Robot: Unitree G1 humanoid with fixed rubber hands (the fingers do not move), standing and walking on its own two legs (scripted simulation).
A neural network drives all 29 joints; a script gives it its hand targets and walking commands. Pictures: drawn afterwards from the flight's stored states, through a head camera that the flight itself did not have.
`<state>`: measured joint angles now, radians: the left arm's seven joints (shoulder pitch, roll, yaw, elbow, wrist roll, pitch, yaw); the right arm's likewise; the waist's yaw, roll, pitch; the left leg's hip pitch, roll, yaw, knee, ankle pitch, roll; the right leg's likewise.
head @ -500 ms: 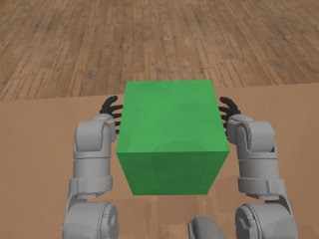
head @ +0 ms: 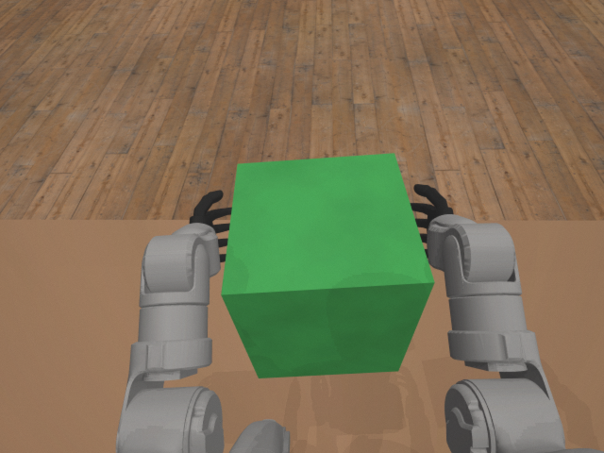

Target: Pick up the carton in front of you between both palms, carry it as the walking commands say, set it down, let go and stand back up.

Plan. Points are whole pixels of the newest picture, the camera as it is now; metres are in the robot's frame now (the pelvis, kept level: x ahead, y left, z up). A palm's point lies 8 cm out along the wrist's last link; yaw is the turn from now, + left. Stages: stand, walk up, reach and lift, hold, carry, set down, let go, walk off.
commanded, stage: carry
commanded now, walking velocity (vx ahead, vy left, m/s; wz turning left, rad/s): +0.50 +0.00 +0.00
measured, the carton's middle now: (322, 273) +0.35 +0.01 +0.01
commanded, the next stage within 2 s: none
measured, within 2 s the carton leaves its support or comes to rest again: neither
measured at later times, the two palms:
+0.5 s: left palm (232, 109) +0.66 +0.18 +0.07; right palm (398, 114) +0.63 -0.12 +0.07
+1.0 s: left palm (260, 42) +0.94 +0.15 +0.05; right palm (390, 38) +0.95 -0.15 +0.04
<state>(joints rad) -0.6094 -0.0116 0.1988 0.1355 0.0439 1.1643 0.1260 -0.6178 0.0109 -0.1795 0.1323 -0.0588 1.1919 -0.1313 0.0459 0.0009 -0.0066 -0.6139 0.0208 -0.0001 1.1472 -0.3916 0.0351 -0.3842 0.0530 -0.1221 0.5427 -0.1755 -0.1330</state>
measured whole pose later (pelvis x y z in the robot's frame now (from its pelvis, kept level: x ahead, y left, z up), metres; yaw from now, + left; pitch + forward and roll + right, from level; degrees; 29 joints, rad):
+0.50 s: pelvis +0.30 +0.05 -0.03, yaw -2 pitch +4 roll -1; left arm -0.65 0.00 0.18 0.20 0.05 1.18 0.12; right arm -0.60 0.02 -0.19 0.15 -0.06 1.19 -0.13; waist -0.03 0.00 -0.03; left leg -0.42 -0.05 0.11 0.57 -0.17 0.13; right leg -0.57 0.00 -0.01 1.21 -0.42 -0.03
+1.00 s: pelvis +0.59 +0.00 -0.05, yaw +0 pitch +4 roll +1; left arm -0.63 -0.02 0.20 0.20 0.07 1.17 0.12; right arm -0.64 -0.01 -0.18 0.21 -0.05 1.19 -0.13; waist 0.03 0.00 -0.05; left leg -0.47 -0.03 0.01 1.25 -0.45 0.05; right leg -0.45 0.05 -0.13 0.59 -0.14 -0.13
